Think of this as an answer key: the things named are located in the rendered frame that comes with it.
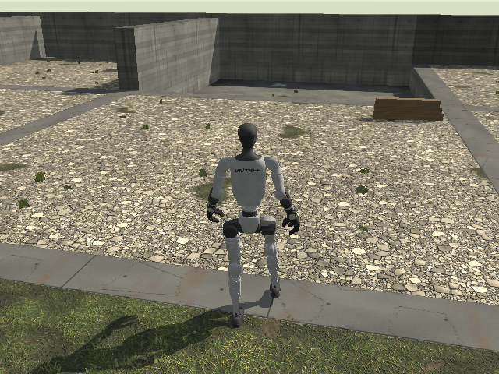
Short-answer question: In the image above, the robot left hand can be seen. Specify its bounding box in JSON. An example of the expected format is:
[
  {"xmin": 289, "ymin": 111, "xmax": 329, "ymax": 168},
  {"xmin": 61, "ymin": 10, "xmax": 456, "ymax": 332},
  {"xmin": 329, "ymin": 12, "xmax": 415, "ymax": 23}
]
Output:
[{"xmin": 207, "ymin": 209, "xmax": 224, "ymax": 223}]

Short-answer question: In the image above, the robot right hand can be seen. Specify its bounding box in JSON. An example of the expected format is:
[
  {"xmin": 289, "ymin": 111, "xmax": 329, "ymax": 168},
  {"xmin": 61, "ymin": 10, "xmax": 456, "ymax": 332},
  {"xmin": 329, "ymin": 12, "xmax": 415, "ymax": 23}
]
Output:
[{"xmin": 282, "ymin": 215, "xmax": 300, "ymax": 235}]

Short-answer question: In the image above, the right robot upper arm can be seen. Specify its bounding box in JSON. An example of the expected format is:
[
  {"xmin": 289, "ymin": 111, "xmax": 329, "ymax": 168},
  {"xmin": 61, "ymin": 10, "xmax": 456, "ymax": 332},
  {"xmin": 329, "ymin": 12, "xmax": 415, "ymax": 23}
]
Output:
[{"xmin": 264, "ymin": 157, "xmax": 287, "ymax": 200}]

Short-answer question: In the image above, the robot left thigh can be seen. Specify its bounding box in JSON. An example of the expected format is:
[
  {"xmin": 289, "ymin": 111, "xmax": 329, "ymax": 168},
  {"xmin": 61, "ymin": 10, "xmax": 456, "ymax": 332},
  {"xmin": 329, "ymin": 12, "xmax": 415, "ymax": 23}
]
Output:
[{"xmin": 223, "ymin": 218, "xmax": 242, "ymax": 278}]

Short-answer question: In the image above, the robot torso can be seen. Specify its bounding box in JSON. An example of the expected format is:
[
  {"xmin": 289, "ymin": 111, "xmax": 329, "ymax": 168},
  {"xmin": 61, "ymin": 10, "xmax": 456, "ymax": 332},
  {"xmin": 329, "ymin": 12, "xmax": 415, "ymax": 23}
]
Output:
[{"xmin": 230, "ymin": 153, "xmax": 267, "ymax": 234}]

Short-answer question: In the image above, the robot right forearm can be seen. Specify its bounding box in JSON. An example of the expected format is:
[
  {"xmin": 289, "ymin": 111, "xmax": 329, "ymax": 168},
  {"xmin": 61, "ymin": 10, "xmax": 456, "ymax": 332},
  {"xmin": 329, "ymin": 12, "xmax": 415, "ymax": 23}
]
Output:
[{"xmin": 280, "ymin": 188, "xmax": 298, "ymax": 220}]

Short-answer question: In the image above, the robot left forearm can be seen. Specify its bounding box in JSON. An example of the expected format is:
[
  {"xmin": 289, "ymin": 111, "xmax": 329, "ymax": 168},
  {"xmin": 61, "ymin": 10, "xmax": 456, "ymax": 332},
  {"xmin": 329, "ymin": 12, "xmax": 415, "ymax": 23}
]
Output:
[{"xmin": 207, "ymin": 187, "xmax": 219, "ymax": 213}]

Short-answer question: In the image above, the left robot upper arm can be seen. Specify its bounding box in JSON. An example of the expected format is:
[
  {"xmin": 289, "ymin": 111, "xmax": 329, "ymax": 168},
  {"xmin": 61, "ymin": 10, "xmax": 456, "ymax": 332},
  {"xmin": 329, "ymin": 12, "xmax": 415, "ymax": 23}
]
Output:
[{"xmin": 211, "ymin": 157, "xmax": 232, "ymax": 199}]

